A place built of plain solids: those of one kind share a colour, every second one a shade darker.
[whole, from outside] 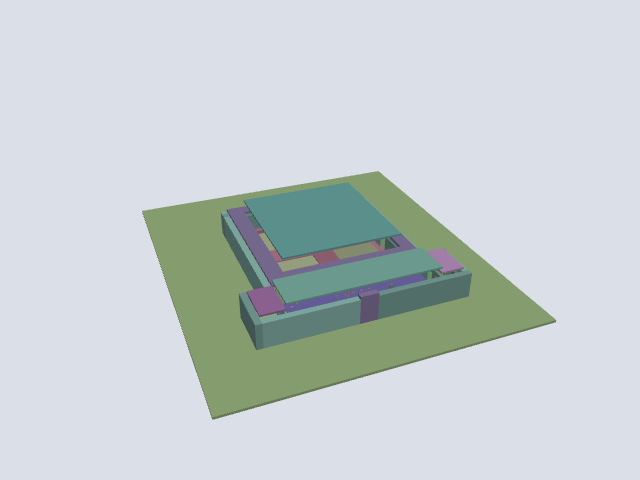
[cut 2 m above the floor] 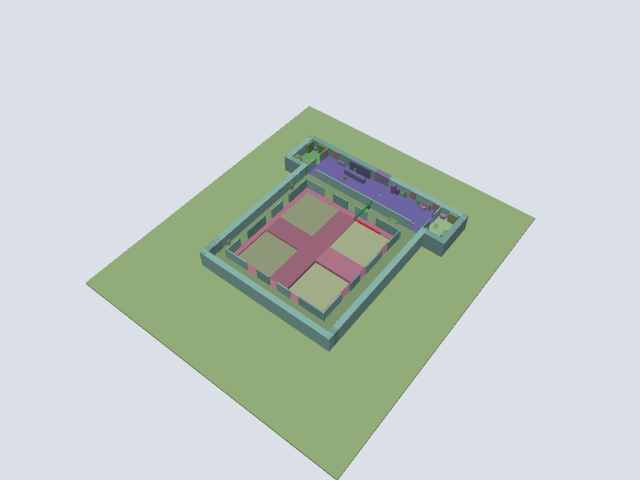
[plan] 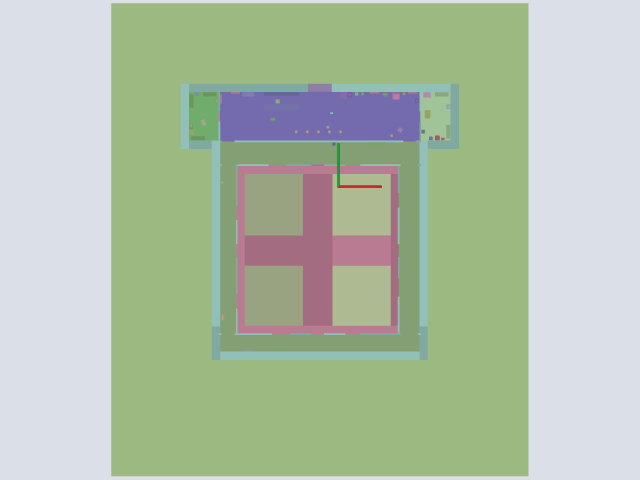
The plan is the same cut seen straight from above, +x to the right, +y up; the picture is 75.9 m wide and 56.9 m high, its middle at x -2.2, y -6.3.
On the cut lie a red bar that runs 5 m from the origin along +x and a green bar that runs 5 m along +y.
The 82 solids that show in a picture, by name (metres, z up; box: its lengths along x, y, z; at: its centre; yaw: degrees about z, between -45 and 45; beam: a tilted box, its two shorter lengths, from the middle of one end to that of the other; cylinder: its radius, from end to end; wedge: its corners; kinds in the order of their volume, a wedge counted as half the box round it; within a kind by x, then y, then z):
{
 "ground_under_all_1": {"box": [49.46, 56.08, 0.4], "at": [-2.22, -6.28, -1.5]},
 "wall_1": {"box": [1.0, 7.75, 4.15], "at": [-18.22, 8.36, 0.72]},
 "wall_2": {"box": [4.7, 1.0, 4.15], "at": [-16.37, 4.98, 0.72]},
 "wall_3": {"box": [5.5, 1.0, 4.15], "at": [-15.97, 11.74, 0.72]},
 "wall_4": {"box": [1.0, 3.95, 4.15], "at": [-14.52, -18.54, 0.72]},
 "wall_5": {"box": [1.0, 21.85, 4.15], "at": [-14.52, -7.44, 0.72]},
 "wall_6": {"box": [1.0, 3.8, 4.15], "at": [-14.52, 3.58, 0.72]},
 "wall_7": {"box": [0.2, 2.48, 4.15], "at": [-14.12, 6.52, 0.72]},
 "wall_8": {"box": [0.2, 2.48, 4.15], "at": [-14.12, 10.2, 0.72]},
 "wall_9": {"box": [0.2, 3.13, 4.15], "at": [-12.07, -16.0, 0.72]},
 "wall_10": {"box": [0.2, 4.38, 4.15], "at": [-12.07, -10.5, 0.72]},
 "wall_11": {"box": [0.2, 2.88, 4.15], "at": [-12.07, -5.38, 0.72]},
 "wall_12": {"box": [0.2, 4.98, 4.15], "at": [-12.07, 0.2, 0.72]},
 "wall_13": {"box": [3.9, 0.2, 4.15], "at": [-10.22, 2.58, 0.72]},
 "wall_14": {"box": [4.42, 0.2, 4.15], "at": [-10.11, -17.46, 0.72]},
 "wall_15": {"box": [4.28, 0.2, 4.15], "at": [-10.03, -17.46, 0.72]},
 "wall_16": {"box": [11.4, 1.0, 4.15], "at": [-9.32, 11.74, 0.72]},
 "wall_17": {"box": [3.05, 0.2, 4.15], "at": [-4.75, 2.58, 0.72]},
 "wall_18": {"box": [2.52, 0.2, 4.15], "at": [-4.48, -17.46, 0.72]},
 "wall_19": {"box": [2.52, 0.2, 4.15], "at": [-4.48, -17.46, 0.72]},
 "wall_20": {"box": [20.0, 0.2, 4.15], "at": [-2.35, 5.38, 0.72]},
 "wall_21": {"box": [25.6, 1.0, 4.15], "at": [-2.22, -20.02, 0.72]},
 "wall_22": {"box": [2.5, 0.2, 4.15], "at": [-0.47, 2.58, 0.72]},
 "wall_23": {"box": [2.52, 0.2, 4.15], "at": [-0.46, -17.46, 0.72]},
 "wall_24": {"box": [2.52, 0.2, 4.15], "at": [-0.46, -17.46, 0.72]},
 "wall_25": {"box": [11.4, 1.0, 4.15], "at": [4.88, 11.74, 0.72]},
 "wall_26": {"box": [4.68, 0.2, 4.15], "at": [4.89, -17.46, 0.72]},
 "wall_27": {"box": [4.65, 0.2, 4.15], "at": [4.91, 2.58, 0.72]},
 "wall_28": {"box": [4.83, 0.2, 4.15], "at": [4.97, -17.46, 0.72]},
 "wall_29": {"box": [4.8, 0.2, 4.15], "at": [4.98, 2.58, 0.72]},
 "wall_30": {"box": [0.2, 4.55, 4.15], "at": [7.13, -15.29, 0.72]},
 "wall_31": {"box": [0.2, 2.5, 4.15], "at": [7.13, -9.56, 0.72]},
 "wall_32": {"box": [0.2, 4.35, 4.15], "at": [7.13, -4.64, 0.72]},
 "wall_33": {"box": [0.2, 3.45, 4.15], "at": [7.13, 0.96, 0.72]},
 "wall_34": {"box": [0.2, 2.48, 4.15], "at": [9.68, 6.52, 0.72]},
 "wall_35": {"box": [0.2, 2.48, 4.15], "at": [9.68, 10.2, 0.72]},
 "wall_36": {"box": [1.0, 3.95, 4.15], "at": [10.08, -18.54, 0.72]},
 "wall_37": {"box": [1.0, 21.85, 4.15], "at": [10.08, -7.44, 0.72]},
 "wall_38": {"box": [1.0, 3.8, 4.15], "at": [10.08, 3.58, 0.72]},
 "wall_39": {"box": [5.5, 1.0, 4.15], "at": [11.53, 11.74, 0.72]},
 "wall_40": {"box": [4.7, 1.0, 4.15], "at": [11.93, 4.98, 0.72]},
 "wall_41": {"box": [1.0, 7.75, 4.15], "at": [13.78, 8.36, 0.72]},
 "floor_corr_1": {"box": [2.05, 20.05, 1.35], "at": [-13.1, -7.44, -0.68]},
 "floor_corr_2": {"box": [23.8, 2.15, 1.35], "at": [-2.22, -18.54, -0.68]},
 "floor_corr_3": {"box": [23.8, 2.8, 1.35], "at": [-2.22, 3.98, -0.68]},
 "floor_corr_4": {"box": [2.55, 20.05, 1.35], "at": [8.4, -7.44, -0.68]},
 "floor_gang_1": {"box": [0.95, 18.0, 1.35], "at": [-11.6, -7.46, -0.68]},
 "floor_gang_2": {"box": [6.9, 3.6, 1.35], "at": [-7.67, -7.57, -0.68]},
 "floor_gang_3": {"box": [19.2, 1.0, 1.35], "at": [-2.47, -16.96, -0.68]},
 "floor_gang_4": {"box": [3.5, 18.0, 1.35], "at": [-2.47, -7.46, -0.68]},
 "floor_gang_5": {"box": [19.2, 1.05, 1.35], "at": [-2.47, 2.06, -0.68]},
 "floor_gang_6": {"box": [6.9, 3.6, 1.35], "at": [2.73, -7.57, -0.68]},
 "floor_gang_7": {"box": [0.95, 18.0, 1.35], "at": [6.66, -7.46, -0.68]},
 "step_tier_1": {"box": [6.9, 7.1, 1.09], "at": [-7.67, -12.91, -0.81]},
 "step_tier_2": {"box": [6.9, 7.3, 1.35], "at": [-7.67, -2.12, -0.68]},
 "step_tier_3": {"box": [6.9, 7.1, 0.78], "at": [2.73, -12.91, -0.96]},
 "step_tier_4": {"box": [6.9, 7.3, 1.19], "at": [2.73, -2.12, -0.76]},
 "floor_foyer_1": {"box": [23.8, 5.95, 1.35], "at": [-2.22, 8.36, -0.68]},
 "ceil_hall_1": {"box": [19.2, 20.05, 0.3], "at": [-2.47, -7.44, 5.7]},
 "ceil_corr_1": {"box": [2.05, 20.05, 0.3], "at": [-13.1, -7.44, 3.4]},
 "ceil_corr_2": {"box": [23.8, 2.15, 0.3], "at": [-2.22, -18.54, 3.4]},
 "ceil_corr_3": {"box": [23.8, 2.8, 0.3], "at": [-2.22, 3.98, 3.4]},
 "ceil_corr_4": {"box": [2.55, 20.05, 0.3], "at": [8.4, -7.44, 3.4]},
 "ceil_foyer_1": {"box": [23.8, 5.95, 0.3], "at": [-2.22, 8.36, 4.35]},
 "floor_cloaks_1": {"box": [3.7, 5.95, 1.35], "at": [11.53, 8.36, -0.68]},
 "floor_store_1": {"box": [3.7, 5.95, 1.35], "at": [-15.97, 8.36, -0.68]},
 "door_leaf_1": {"box": [2.8, 0.97, 4.62], "at": [-2.22, 11.75, 0.96]},
 "bar_foyer_1": {"box": [4.25, 0.65, 1.1], "at": [-6.75, 9.48, 0.55]},
 "bar_foyer_2": {"box": [4.25, 0.4, 2.1], "at": [-6.75, 11.01, 1.05]},
 "ceil_cloaks_1": {"box": [3.7, 5.95, 0.3], "at": [11.53, 8.36, 3.4]},
 "ceil_store_1": {"box": [3.7, 5.95, 0.3], "at": [-15.97, 8.36, 3.4]},
 "shelves_store_1": {"box": [0.5, 1.6, 2.0], "at": [-17.44, 10.19, 1.0]},
 "shelves_store_2": {"box": [1.6, 0.5, 2.0], "at": [-16.67, 5.76, 1.0]},
 "shelves_store_3": {"box": [1.6, 0.5, 2.0], "at": [-15.27, 10.96, 1.0]},
 "shelves_cloaks_1": {"box": [1.6, 0.5, 2.0], "at": [12.23, 10.96, 1.0]},
 "shelves_cloaks_2": {"box": [0.5, 1.6, 2.0], "at": [13.0, 6.54, 1.0]},
 "machine_foyer_1": {"box": [0.7, 0.8, 1.65], "at": [0.58, 10.8, 0.93]},
 "step_strewn_sheet_offcut_1": {"box": [0.65, 0.98, 1.37], "at": [10.55, 8.6, -0.67]},
 "hamper_cloaks_1": {"box": [0.9, 0.6, 0.72], "at": [10.48, 10.9, 0.36]},
 "bench_foyer_1": {"box": [1.4, 0.5, 0.46], "at": [-10.72, 10.96, 0.22]},
 "poster_case_foyer_1": {"box": [1.1, 0.14, 1.6], "at": [4.28, 11.13, 1.3]},
 "form_1": {"box": [1.66, 0.4, 0.05], "at": [4.44, 5.05, 0.43]}
}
